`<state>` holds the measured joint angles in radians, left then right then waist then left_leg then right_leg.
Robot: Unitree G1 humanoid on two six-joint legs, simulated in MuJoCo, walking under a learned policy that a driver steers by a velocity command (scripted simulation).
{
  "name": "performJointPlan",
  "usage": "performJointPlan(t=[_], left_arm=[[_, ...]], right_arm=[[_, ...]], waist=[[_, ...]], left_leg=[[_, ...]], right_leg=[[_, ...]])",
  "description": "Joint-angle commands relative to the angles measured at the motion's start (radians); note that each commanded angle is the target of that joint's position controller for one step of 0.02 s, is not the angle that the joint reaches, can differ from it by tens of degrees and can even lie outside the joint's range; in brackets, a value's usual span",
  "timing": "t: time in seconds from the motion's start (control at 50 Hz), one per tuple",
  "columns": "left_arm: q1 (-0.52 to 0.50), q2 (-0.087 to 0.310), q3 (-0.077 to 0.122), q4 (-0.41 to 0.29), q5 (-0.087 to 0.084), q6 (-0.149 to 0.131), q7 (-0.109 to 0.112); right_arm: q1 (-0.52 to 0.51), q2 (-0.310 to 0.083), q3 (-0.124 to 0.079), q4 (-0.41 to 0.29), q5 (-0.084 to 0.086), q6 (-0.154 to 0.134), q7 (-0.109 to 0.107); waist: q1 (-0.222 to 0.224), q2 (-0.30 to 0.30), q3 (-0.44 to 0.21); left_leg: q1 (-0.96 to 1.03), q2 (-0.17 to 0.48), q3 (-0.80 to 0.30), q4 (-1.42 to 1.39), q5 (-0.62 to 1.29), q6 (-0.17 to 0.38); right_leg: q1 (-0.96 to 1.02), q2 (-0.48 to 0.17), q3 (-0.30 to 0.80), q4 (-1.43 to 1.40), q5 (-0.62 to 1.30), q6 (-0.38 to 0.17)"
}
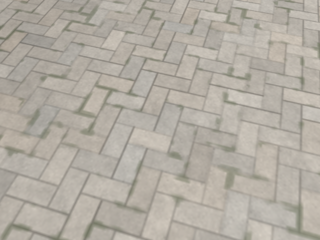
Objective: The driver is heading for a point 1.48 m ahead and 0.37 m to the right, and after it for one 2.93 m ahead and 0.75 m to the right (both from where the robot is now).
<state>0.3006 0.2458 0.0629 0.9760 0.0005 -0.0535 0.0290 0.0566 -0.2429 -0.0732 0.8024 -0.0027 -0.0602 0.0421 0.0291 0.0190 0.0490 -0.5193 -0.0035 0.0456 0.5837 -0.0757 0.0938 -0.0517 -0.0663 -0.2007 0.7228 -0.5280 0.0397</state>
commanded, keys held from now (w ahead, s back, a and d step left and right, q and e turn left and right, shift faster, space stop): e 0.76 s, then w+e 0.06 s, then w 0.18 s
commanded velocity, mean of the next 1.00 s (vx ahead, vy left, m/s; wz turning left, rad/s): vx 0.11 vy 0.00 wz -0.35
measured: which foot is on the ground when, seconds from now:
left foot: down 0.00-0.56, up 0.58-1.00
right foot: up 0.00-0.52, down 0.54-1.00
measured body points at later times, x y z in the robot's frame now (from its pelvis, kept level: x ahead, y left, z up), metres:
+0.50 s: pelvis +0.11 -0.02 +0.02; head +0.14 -0.04 +0.47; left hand +0.26 +0.24 -0.10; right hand +0.20 -0.31 -0.10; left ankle +0.12 +0.08 -0.72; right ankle +0.10 -0.14 -0.69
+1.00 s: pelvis +0.17 -0.05 +0.03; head +0.18 -0.07 +0.47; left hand +0.39 +0.15 -0.08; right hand +0.19 -0.37 -0.09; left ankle +0.25 +0.06 -0.70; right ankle +0.10 -0.14 -0.72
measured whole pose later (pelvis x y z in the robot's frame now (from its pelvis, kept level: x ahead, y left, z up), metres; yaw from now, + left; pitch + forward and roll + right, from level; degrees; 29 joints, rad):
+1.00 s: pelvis +0.17 -0.05 +0.03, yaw -26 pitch +3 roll +1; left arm 0.20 0.28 0.07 0.78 -0.01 -0.02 0.02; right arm 0.10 -0.29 -0.08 0.88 0.02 -0.07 0.01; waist 0.02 0.00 -0.01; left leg -0.35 0.00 -0.02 0.55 -0.25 -0.02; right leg -0.23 0.07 0.15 0.46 -0.27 -0.05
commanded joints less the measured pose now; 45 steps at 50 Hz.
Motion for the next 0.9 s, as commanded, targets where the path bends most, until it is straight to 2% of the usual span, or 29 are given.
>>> performJointPlan(t=[0.02, 0.04, 0.06, 0.08, 0.1, 0.12, 0.14, 0.18, 0.24, 0.32, 0.38, 0.46, 0.5, 0.52, 0.54, 0.56, 0.58, 0.6, 0.62, 0.64, 0.66, 0.7, 0.76, 0.8, 0.84, 0.9], left_arm=[[0.134, 0.107, 0.001, -0.028, -0.019, -0.051, -0.033], [0.033, 0.121, 0.010, -0.053, -0.058, -0.049, -0.034], [-0.031, 0.111, 0.009, -0.062, -0.049, -0.041, -0.023], [-0.055, 0.115, 0.018, -0.053, -0.031, -0.023, -0.010], [-0.021, 0.107, 0.022, -0.041, -0.026, 0.002, -0.002], [0.018, 0.084, 0.021, -0.024, -0.022, 0.022, 0.004], [0.046, 0.067, 0.020, -0.015, -0.022, 0.033, 0.008], [0.033, 0.078, 0.027, -0.025, -0.017, 0.044, 0.018], [-0.041, 0.102, 0.035, -0.065, -0.014, 0.056, 0.018], [-0.114, 0.103, 0.042, -0.112, -0.017, 0.071, 0.011], [-0.148, 0.092, 0.042, -0.143, -0.016, 0.075, 0.002], [-0.158, 0.086, 0.041, -0.175, -0.021, 0.073, -0.021], [-0.128, 0.083, 0.042, -0.176, -0.023, 0.071, -0.038], [-0.095, 0.089, 0.045, -0.169, -0.020, 0.069, -0.045], [-0.069, 0.135, 0.061, -0.167, -0.013, 0.067, -0.039], [-0.022, 0.262, 0.094, -0.174, -0.002, 0.066, -0.021], [-0.010, 0.303, 0.094, -0.188, 0.020, 0.060, -0.020], [0.005, 0.263, 0.083, -0.198, 0.028, 0.043, -0.029], [-0.052, 0.247, 0.080, -0.210, 0.018, 0.029, -0.026], [-0.110, 0.227, 0.077, -0.224, -0.002, 0.025, -0.020], [-0.146, 0.196, 0.067, -0.235, -0.020, 0.029, -0.012], [-0.147, 0.189, 0.062, -0.244, -0.014, 0.038, -0.003], [-0.126, 0.205, 0.066, -0.248, -0.014, 0.044, 0.006], [-0.113, 0.207, 0.067, -0.249, -0.025, 0.047, 0.011], [-0.121, 0.208, 0.063, -0.253, -0.024, 0.045, 0.012], [-0.108, 0.206, 0.056, -0.247, -0.007, 0.034, 0.005]], right_arm=[[0.356, -0.210, -0.045, 0.013, -0.018, 0.005, -0.023], [0.282, -0.168, -0.033, 0.012, -0.008, 0.004, -0.022], [0.197, -0.128, -0.021, 0.005, 0.008, 0.000, -0.022], [0.134, -0.093, -0.008, -0.001, 0.004, -0.003, -0.024], [0.093, -0.076, -0.002, 0.002, -0.011, -0.008, -0.023], [0.074, -0.068, 0.001, 0.011, -0.029, -0.014, -0.021], [0.059, -0.070, 0.002, 0.017, -0.040, -0.021, -0.022], [0.036, -0.092, -0.001, 0.026, -0.043, -0.026, -0.034], [0.040, -0.134, -0.015, 0.034, -0.025, -0.005, -0.066], [0.050, -0.137, -0.019, 0.043, -0.017, 0.024, -0.092], [0.056, -0.147, -0.025, 0.045, -0.012, 0.042, -0.100], [0.050, -0.177, -0.036, 0.039, -0.001, 0.064, -0.102], [0.027, -0.190, -0.041, 0.033, 0.016, 0.074, -0.104], [0.025, -0.187, -0.042, 0.036, 0.027, 0.078, -0.104], [0.082, -0.166, -0.040, 0.056, 0.024, 0.079, -0.099], [0.063, -0.119, -0.028, 0.023, -0.013, 0.072, -0.089], [-0.024, -0.087, -0.018, -0.030, -0.028, 0.064, -0.086], [-0.062, -0.125, -0.027, -0.032, -0.014, 0.058, -0.078], [-0.058, -0.132, -0.031, -0.025, 0.012, 0.056, -0.076], [-0.034, -0.136, -0.035, -0.004, 0.013, 0.058, -0.083], [-0.031, -0.160, -0.043, 0.003, 0.004, 0.062, -0.092], [-0.014, -0.150, -0.044, 0.005, 0.000, 0.063, -0.094], [-0.023, -0.127, -0.038, 0.000, 0.007, 0.059, -0.097], [-0.041, -0.122, -0.034, -0.005, 0.009, 0.053, -0.088], [-0.072, -0.124, -0.032, -0.013, 0.014, 0.043, -0.073], [-0.081, -0.132, -0.029, -0.015, 0.017, 0.010, -0.050]], waist=[[-0.119, 0.076, -0.575], [-0.113, 0.066, -0.412], [-0.087, 0.001, -0.275], [-0.059, -0.016, -0.204], [-0.015, 0.006, -0.179], [0.009, 0.024, -0.175], [0.025, 0.037, -0.171], [0.034, 0.062, -0.160], [0.005, 0.066, -0.149], [-0.028, 0.068, -0.099], [-0.041, 0.066, -0.089], [-0.038, 0.090, -0.113], [-0.008, 0.100, -0.129], [0.015, 0.094, -0.135], [0.016, 0.029, -0.145], [0.001, -0.217, -0.174], [0.017, -0.332, -0.195], [0.048, -0.181, -0.249], [0.016, -0.148, -0.214], [-0.011, -0.106, -0.183], [-0.023, -0.110, -0.168], [-0.039, -0.127, -0.177], [-0.028, -0.130, -0.170], [-0.014, -0.141, -0.173], [0.002, -0.177, -0.127], [0.020, -0.193, -0.092]], left_leg=[[0.882, 0.421, -0.595, -0.082, 0.887, 0.345], [0.768, 0.373, -0.433, -0.107, 0.794, 0.293], [0.604, 0.319, -0.331, -0.154, 0.656, 0.230], [0.457, 0.287, -0.270, -0.203, 0.566, 0.197], [0.330, 0.263, -0.211, -0.248, 0.530, 0.179], [0.250, 0.248, -0.166, -0.277, 0.519, 0.172], [0.215, 0.239, -0.127, -0.296, 0.527, 0.175], [0.215, 0.238, -0.079, -0.315, 0.512, 0.173], [0.290, 0.262, -0.068, -0.345, 0.328, 0.165], [0.355, 0.294, -0.071, -0.382, 0.073, 0.159], [0.410, 0.315, -0.052, -0.357, 0.085, 0.154], [0.471, 0.340, -0.017, -0.264, 0.271, 0.130], [0.477, 0.335, 0.011, -0.191, 0.314, 0.091], [0.453, 0.314, 0.039, -0.131, 0.288, 0.049], [0.391, 0.258, 0.081, -0.023, 0.176, -0.022], [0.144, 0.147, 0.163, 0.254, -0.128, -0.112], [-0.127, -0.012, 0.080, 0.478, -0.616, -0.164], [-0.154, 0.002, -0.062, 0.613, -0.619, -0.153], [-0.187, 0.020, -0.091, 0.633, -0.526, -0.137], [-0.200, 0.035, -0.099, 0.600, -0.446, -0.136], [-0.189, 0.047, -0.108, 0.566, -0.393, -0.139], [-0.123, 0.023, -0.102, 0.557, -0.324, -0.150], [-0.122, 0.008, -0.110, 0.424, -0.279, -0.162], [-0.098, 0.010, -0.115, 0.303, -0.230, -0.167], [-0.069, 0.010, -0.111, 0.193, -0.193, -0.165], [0.013, 0.013, -0.090, 0.073, -0.193, -0.148]], right_leg=[[-0.492, 0.069, 0.312, 0.696, -0.186, 0.000], [-0.567, 0.021, 0.290, 0.665, -0.123, -0.013], [-0.586, -0.020, 0.265, 0.575, -0.049, -0.016], [-0.536, -0.045, 0.264, 0.512, 0.006, -0.014], [-0.434, -0.060, 0.271, 0.470, 0.051, -0.012], [-0.355, -0.053, 0.270, 0.440, 0.095, -0.007], [-0.325, -0.047, 0.269, 0.404, 0.126, 0.000], [-0.344, -0.040, 0.271, 0.324, 0.180, 0.009], [-0.430, -0.048, 0.260, 0.252, 0.247, 0.014], [-0.506, -0.058, 0.243, 0.193, 0.246, 0.017], [-0.514, -0.049, 0.213, 0.139, 0.203, 0.016], [-0.447, -0.009, 0.154, 0.023, 0.153, -0.006], [-0.361, 0.018, 0.119, -0.115, 0.229, -0.037], [-0.280, 0.039, 0.102, -0.234, 0.340, -0.063], [-0.171, 0.033, 0.166, -0.334, 0.520, -0.105], [0.020, -0.171, 0.446, -0.325, 0.954, -0.194], [0.113, -0.344, 0.700, -0.324, 1.184, -0.396], [0.115, -0.320, 0.659, -0.336, 1.122, -0.419], [0.097, -0.257, 0.566, -0.333, 1.042, -0.362], [0.064, -0.205, 0.509, -0.332, 0.959, -0.305], [0.032, -0.187, 0.488, -0.342, 0.913, -0.278], [-0.021, -0.158, 0.472, -0.353, 0.914, -0.277], [-0.003, -0.143, 0.487, -0.355, 0.863, -0.272], [-0.017, -0.124, 0.520, -0.399, 0.530, -0.266], [-0.070, -0.112, 0.564, -0.464, 0.181, -0.265], [-0.117, -0.116, 0.581, -0.477, 0.111, -0.264]])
